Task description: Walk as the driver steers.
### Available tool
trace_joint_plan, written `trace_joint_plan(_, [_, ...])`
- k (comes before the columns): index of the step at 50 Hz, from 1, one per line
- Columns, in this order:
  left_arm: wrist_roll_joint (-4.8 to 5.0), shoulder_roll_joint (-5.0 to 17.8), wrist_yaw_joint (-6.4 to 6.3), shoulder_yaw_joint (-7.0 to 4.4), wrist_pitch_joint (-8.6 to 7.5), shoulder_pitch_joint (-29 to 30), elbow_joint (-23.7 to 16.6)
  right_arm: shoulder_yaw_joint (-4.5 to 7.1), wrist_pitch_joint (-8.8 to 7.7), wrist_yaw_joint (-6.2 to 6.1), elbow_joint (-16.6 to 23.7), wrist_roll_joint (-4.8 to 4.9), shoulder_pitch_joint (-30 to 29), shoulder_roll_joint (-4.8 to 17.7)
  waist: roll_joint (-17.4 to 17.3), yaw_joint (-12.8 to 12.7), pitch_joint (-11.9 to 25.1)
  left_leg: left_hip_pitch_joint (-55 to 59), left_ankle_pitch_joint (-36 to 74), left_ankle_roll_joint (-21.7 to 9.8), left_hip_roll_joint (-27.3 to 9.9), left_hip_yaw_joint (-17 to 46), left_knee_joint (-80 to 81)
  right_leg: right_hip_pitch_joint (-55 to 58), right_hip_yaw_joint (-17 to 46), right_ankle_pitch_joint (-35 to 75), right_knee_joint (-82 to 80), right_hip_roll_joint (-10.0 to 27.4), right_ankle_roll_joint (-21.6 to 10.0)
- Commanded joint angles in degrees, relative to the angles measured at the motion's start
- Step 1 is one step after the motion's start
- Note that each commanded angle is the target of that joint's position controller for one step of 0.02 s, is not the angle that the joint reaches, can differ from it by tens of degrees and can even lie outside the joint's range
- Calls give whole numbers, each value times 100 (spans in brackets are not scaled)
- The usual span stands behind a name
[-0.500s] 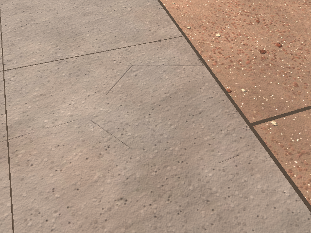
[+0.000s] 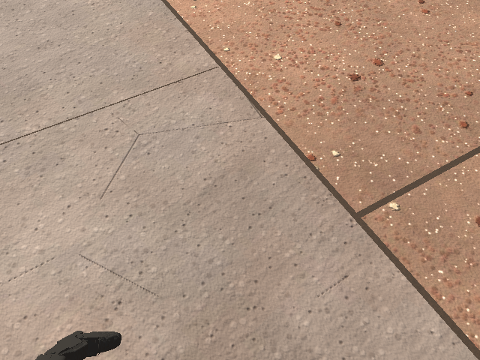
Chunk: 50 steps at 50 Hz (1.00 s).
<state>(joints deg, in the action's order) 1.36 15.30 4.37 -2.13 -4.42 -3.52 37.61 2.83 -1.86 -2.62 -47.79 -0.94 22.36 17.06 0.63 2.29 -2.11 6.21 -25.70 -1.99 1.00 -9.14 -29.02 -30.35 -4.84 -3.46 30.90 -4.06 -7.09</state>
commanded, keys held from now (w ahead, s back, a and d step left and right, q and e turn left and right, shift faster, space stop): w+e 0.10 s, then e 0.60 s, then no key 0.30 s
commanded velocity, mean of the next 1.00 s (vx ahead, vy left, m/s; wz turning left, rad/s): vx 0.16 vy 0.00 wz -0.48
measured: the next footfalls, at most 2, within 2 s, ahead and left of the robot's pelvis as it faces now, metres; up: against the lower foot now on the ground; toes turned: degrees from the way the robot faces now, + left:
left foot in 0.40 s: +0.41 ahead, +0.11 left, +0.00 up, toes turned -21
right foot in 0.84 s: +0.24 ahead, -0.09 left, +0.00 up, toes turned -31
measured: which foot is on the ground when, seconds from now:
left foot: down 0.00-0.00, up 0.02-0.38, down 0.40-0.84, up 0.86-1.00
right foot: down 0.00-0.42, up 0.44-0.82, down 0.84-1.00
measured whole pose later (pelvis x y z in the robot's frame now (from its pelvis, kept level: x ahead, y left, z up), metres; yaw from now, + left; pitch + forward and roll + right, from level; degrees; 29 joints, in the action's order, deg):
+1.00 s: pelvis +0.25 +0.02 +0.03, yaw -31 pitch +1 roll +2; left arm -1.1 14.3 -0.4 -2.0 0.9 -11.0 37.3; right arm 4.7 1.9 -1.5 -42.9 -0.3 10.3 18.1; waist -2.5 0.4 -1.4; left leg -28.0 -24.0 4.3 -1.8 -0.4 -56.2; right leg -15.0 0.7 -14.3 28.4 -0.4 -2.3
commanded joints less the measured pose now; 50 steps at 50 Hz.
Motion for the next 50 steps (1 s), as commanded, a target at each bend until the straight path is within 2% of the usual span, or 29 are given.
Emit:
trace_joint_plan(1, [-4, 1597, -161, -522, 23, -2000, -70, -74, -286, 121, 784, -55, 516, 189, 1409, -609, 2519, -4342, -751, 402, 450, 1071, -5637, 5721, 4989, -948, -540, 2356, -2065])
trace_joint_plan(2, [-9, 1202, -221, -450, 43, -1995, -60, 49, -511, 264, 898, 166, -221, 796, 493, -1006, 2315, -4898, -399, 189, 145, 1880, -5820, 5422, 4990, -1807, -1239, 2164, -1725])
trace_joint_plan(3, [-39, 1059, -265, -397, 39, -1676, -105, 58, -620, 334, 1150, 352, -733, 878, 168, -862, 1332, -5118, 106, 70, -143, 1812, -5356, 4520, 4199, -1912, -1463, 2010, -1433])
trace_joint_plan(4, [-46, 959, -261, -357, 19, -1295, -174, 27, -668, 323, 1183, 271, -899, 775, -470, -541, 631, -4971, 352, 51, -358, 1670, -4761, 3444, 3685, -1356, -1652, 1768, -1278])
trace_joint_plan(5, [-77, 854, -269, -326, -6, -999, -261, 65, -637, 284, 1146, 140, -830, 775, -534, -313, 397, -4649, 528, 113, -531, 1636, -4283, 2786, 3274, -740, -1726, 1536, -1203])
trace_joint_plan(6, [-156, 850, -288, -312, -7, -765, -379, 84, -559, 271, 1133, 86, -704, 788, -294, -122, 217, -4269, 576, 217, -594, 1591, -4187, 2168, 2986, 146, -1827, 1384, -1213])
trace_joint_plan(8, [-141, 894, -329, -326, -18, -631, -352, 73, -417, 208, 1117, -9, -488, 711, -114, 55, 175, -3868, 562, 512, -630, 1384, -3658, 1411, 2352, 2037, -1740, 1246, -1222])
trace_joint_plan(10, [-135, 1071, -390, -375, 8, -652, -274, -1, -350, 133, 1209, -80, -639, 505, -4, 31, 222, -3544, 1001, 732, -446, 1134, -2708, 881, 1755, 3007, -1547, 919, -1051])
trace_joint_plan(12, [-54, 1142, -465, -415, 135, -759, -190, -61, -310, 115, 1263, -76, -947, 345, 195, -138, 508, -3088, 1914, 805, -205, 1035, -1802, 752, 1431, 2763, -1267, 571, -716])
trace_joint_plan(15, [30, 1118, -551, -421, 342, -1082, -49, -35, -272, 155, 1398, 56, -1450, 415, 451, -405, 793, -2895, 2667, 815, 96, 1164, -814, 1158, 1797, 1683, -892, 568, -401])
trace_joint_plan(17, [12, 1056, -589, -412, 434, -1064, -68, 40, -277, 186, 1445, 83, -1501, 573, 567, -372, 847, -2851, 2463, 736, 123, 1391, -382, 1492, 2309, 1058, -540, 703, -291])
trace_joint_plan(19, [-4, 941, -615, -383, 466, -801, -171, 145, -335, 208, 1389, 58, -1202, 693, 680, -97, 838, -2485, 2634, 525, 49, 1450, 216, 1652, 2651, 610, 2, 692, -73])
trace_joint_plan(20, [-26, 724, -611, -326, 450, -829, -214, 192, -385, 187, 1362, -6, -1004, 801, 570, -25, 926, -1967, 3282, 317, -286, 1539, 578, 1536, 2538, 115, 554, 423, 167])
trace_joint_plan(21, [-143, 323, -599, -201, 423, -1092, -296, 242, -379, 121, 1429, -111, -754, 1114, -410, -93, 1437, -848, 4971, -147, -1567, 2611, 446, 892, 1902, -1909, 2032, -65, 492])
trace_joint_plan(22, [-61, 333, -551, -159, 402, -2024, -318, 264, -256, 120, 1386, -236, -722, 1207, -1903, -582, 1934, 75, 5340, -1262, -2815, 4494, 574, -254, 1475, -3958, 3210, -501, 747])
trace_joint_plan(23, [-23, 920, -539, -292, 441, -2173, -127, 251, -173, 130, 1488, -84, -931, 957, -1418, -504, 1828, -224, 3952, -1413, -2728, 4763, 733, -541, 1478, -3535, 3967, -7, 957])
trace_joint_plan(24, [21, 1202, -569, -393, 541, -1636, -115, 164, -109, 106, 1571, -51, -1051, 632, -886, -279, 1365, -608, 3078, -1152, -2301, 3857, 748, -675, 1301, -3077, 4306, 172, 1075])
trace_joint_plan(25, [21, 1179, -625, -419, 659, -1356, -143, 121, -35, 98, 1589, -73, -1241, 534, -569, -265, 1087, -1073, 2421, -954, -1955, 3272, 860, -662, 1176, -2700, 4336, 293, 1142])
trace_joint_plan(28, [-3, 847, -661, -365, 810, -1225, -287, 142, 56, 34, 1540, -100, -1555, 613, -906, -332, 545, -2097, 2225, -893, -1387, 2088, 1259, -204, 795, -2107, 3920, 414, 1231])
trace_joint_plan(33, [-59, 599, -589, -278, 761, -891, -495, 241, 116, -1, 1379, -34, -1453, 697, -885, -157, 861, -1621, 2766, -1203, -1717, 1633, 1242, 111, 643, -1981, 2701, 678, 1179])
trace_joint_plan(37, [-75, 623, -485, -272, 775, -828, -552, 310, 174, 80, 1282, 47, -1533, 846, -963, -128, 862, -1764, 2580, -1206, -1797, 1408, 1230, 798, 414, -1925, 1707, 641, 978])
trace_joint_plan(39, [-90, 610, -444, -280, 771, -962, -509, 314, 198, 125, 1200, 133, -1547, 882, -934, -227, 856, -1736, 2560, -1123, -1803, 1372, 1036, 1157, 308, -1715, 931, 530, 804])
trace_joint_plan(41, [-120, 636, -411, -312, 747, -1365, -317, 284, 236, 139, 1051, 254, -1448, 784, -803, -419, 820, -2127, 2243, -727, -1595, 1118, 598, 2031, 189, -905, -385, 326, 500])
trace_joint_plan(42, [-150, 872, -435, -363, 743, -1451, -324, 212, 229, 174, 942, 214, -1188, 520, -174, -353, 763, -2729, 1451, -209, -1246, 725, -82, 2601, 965, -309, -936, 806, 237])
trace_joint_plan(43, [-173, 1459, -522, -457, 762, -1153, -512, 75, 184, 240, 1151, -77, -1101, 125, 1575, -36, 670, -3926, -407, 468, -397, 37, -1289, 2872, 2797, 805, -1145, 2276, -525])
trace_joint_plan(44, [-374, 1275, -501, -406, 662, -1176, -582, 222, 188, 157, 1235, -29, -1768, 569, 1233, -589, 600, -3936, -1059, 552, -317, 791, -2426, 2030, 3008, 817, -1354, 2632, -1156])
trace_joint_plan(45, [-422, 1114, -490, -332, 548, -928, -537, 283, 221, 139, 1187, 88, -1742, 682, 978, -426, 495, -3874, -773, 528, -359, 1014, -2939, 1835, 2560, 677, -1372, 2338, -1046])
trace_joint_plan(47, [-251, 839, -485, -253, 419, -428, -492, 316, 303, 84, 905, 54, -1369, 616, 805, -185, 450, -3886, -88, 582, -403, 1103, -3079, 1934, 1905, 677, -1240, 1792, -556])
trace_joint_plan(50, [-231, 521, -514, -121, 393, -278, -398, 266, 319, 95, 778, 82, -1140, 414, 716, -48, 623, -3357, 397, 731, -389, 1073, -2801, 1982, 1430, 1664, -1032, 1516, -495])
Keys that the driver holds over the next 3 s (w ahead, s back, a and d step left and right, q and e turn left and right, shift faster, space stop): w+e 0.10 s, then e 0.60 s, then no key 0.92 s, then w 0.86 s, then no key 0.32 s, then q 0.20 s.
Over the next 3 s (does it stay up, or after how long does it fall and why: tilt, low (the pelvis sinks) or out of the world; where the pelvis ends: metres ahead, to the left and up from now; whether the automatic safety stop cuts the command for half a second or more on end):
stays up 0.69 -0.21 0.02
